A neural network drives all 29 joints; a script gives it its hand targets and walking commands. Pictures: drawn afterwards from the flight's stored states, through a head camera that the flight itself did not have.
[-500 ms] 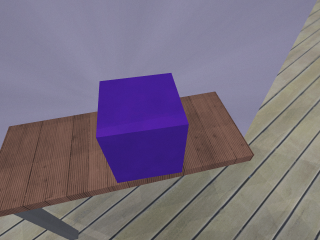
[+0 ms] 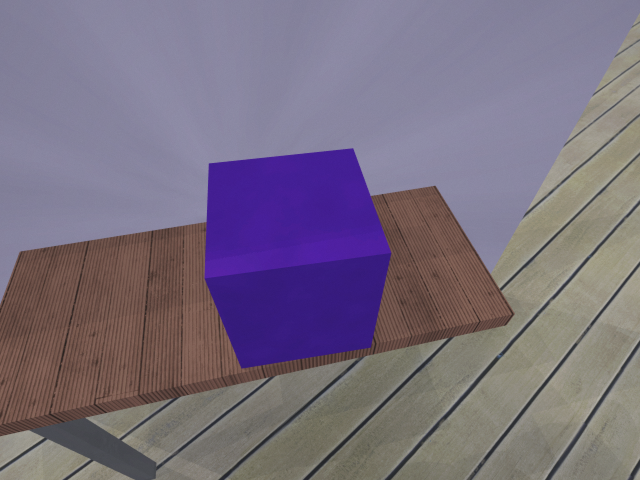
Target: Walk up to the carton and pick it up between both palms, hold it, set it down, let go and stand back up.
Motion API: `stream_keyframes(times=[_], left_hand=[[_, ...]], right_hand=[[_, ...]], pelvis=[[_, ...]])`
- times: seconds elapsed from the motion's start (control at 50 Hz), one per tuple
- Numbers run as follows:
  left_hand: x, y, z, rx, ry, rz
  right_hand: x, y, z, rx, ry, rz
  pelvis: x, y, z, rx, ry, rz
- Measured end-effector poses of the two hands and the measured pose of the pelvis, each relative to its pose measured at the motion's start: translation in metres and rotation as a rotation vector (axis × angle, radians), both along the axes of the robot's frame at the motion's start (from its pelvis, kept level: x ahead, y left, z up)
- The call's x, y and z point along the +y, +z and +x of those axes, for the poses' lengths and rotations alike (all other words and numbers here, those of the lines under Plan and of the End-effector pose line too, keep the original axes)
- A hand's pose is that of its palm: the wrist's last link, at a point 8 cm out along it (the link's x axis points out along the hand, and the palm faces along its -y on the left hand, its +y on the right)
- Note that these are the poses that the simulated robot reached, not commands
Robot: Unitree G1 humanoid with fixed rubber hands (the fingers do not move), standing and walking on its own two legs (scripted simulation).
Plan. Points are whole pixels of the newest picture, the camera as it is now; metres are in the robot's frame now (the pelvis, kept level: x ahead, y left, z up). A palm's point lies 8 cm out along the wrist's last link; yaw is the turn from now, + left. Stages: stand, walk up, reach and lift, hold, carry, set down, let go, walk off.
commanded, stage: stand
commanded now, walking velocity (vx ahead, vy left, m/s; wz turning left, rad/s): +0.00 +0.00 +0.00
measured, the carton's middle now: (295, 262) +0.41 +0.04 +0.00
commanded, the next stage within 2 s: none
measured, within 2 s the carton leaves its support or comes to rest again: neither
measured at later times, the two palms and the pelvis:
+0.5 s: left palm out of the picture -0.01 +0.21 -0.15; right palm out of the picture -0.04 -0.19 -0.15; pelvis +0.01 +0.01 +0.00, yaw +0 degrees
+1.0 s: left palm out of the picture +0.01 +0.22 -0.15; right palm out of the picture -0.04 -0.19 -0.15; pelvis +0.02 +0.01 +0.00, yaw +0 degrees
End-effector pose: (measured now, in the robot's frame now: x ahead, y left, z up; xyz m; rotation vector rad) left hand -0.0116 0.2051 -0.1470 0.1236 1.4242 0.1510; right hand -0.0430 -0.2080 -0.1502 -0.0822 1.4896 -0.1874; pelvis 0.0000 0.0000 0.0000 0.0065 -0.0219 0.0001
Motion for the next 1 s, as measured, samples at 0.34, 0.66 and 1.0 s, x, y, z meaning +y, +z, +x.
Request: stream_keyframes(times=[0.34, 0.66, 1.0], left_hand=[[0.004, -0.002, 0.0, 0.025, -0.007, -0.007], [0.009, -0.004, 0.005, 0.037, -0.011, -0.011], [0.014, -0.005, 0.017, 0.04, -0.014, -0.001]], right_hand=[[0.009, 0.001, 0.0, 0.011, -0.001, 0.001], [0.017, 0.001, 0.002, 0.01, -0.005, 0.002], [0.018, 0.001, 0.008, 0.014, -0.006, -0.004]], pelvis=[[0.007, 0.0, 0.005, -0.001, -0.004, -0.002], [0.013, -0.001, 0.01, -0.003, -0.004, -0.004], [0.014, -0.002, 0.016, -0.001, 0.001, -0.009]])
